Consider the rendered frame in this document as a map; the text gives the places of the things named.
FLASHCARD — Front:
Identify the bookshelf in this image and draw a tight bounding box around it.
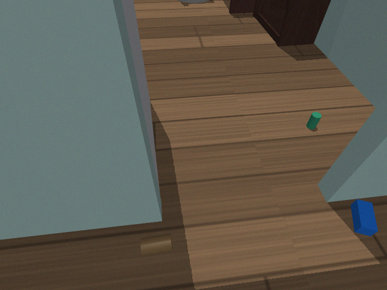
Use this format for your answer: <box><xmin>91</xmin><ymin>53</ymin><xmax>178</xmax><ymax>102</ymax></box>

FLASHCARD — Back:
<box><xmin>253</xmin><ymin>0</ymin><xmax>331</xmax><ymax>47</ymax></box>

